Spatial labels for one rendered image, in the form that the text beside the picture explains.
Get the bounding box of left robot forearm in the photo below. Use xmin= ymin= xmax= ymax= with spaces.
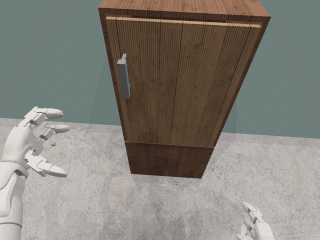
xmin=0 ymin=161 xmax=29 ymax=240

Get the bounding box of cupboard door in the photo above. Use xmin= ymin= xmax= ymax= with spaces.
xmin=105 ymin=16 xmax=262 ymax=148

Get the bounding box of handle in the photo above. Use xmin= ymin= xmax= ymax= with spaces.
xmin=117 ymin=53 xmax=131 ymax=99

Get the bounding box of left robot hand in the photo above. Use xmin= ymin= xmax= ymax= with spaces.
xmin=1 ymin=106 xmax=70 ymax=178

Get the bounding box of right robot hand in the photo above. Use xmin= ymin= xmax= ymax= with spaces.
xmin=237 ymin=201 xmax=275 ymax=240

